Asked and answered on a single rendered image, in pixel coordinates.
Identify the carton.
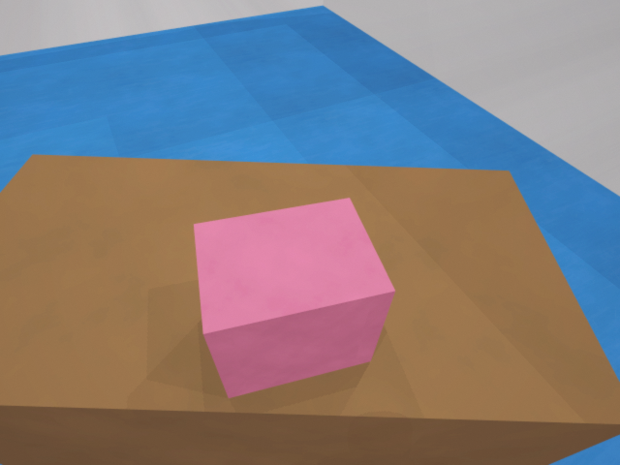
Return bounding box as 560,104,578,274
194,198,395,398

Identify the pedestal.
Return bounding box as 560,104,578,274
0,154,620,465

